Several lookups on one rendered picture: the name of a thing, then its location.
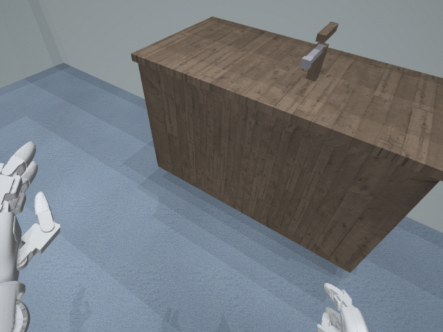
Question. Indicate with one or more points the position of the robot left forearm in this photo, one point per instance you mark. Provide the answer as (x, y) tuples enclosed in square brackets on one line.
[(14, 314)]

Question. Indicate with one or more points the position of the robot left hand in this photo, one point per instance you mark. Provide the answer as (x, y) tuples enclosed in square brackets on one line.
[(15, 178)]

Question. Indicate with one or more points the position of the counter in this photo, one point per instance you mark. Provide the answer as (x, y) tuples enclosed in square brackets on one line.
[(332, 157)]

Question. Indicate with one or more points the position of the robot right hand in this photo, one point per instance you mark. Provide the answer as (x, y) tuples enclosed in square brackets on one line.
[(350, 318)]

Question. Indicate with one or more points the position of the tap lever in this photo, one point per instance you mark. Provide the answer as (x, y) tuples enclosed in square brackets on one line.
[(306, 61)]

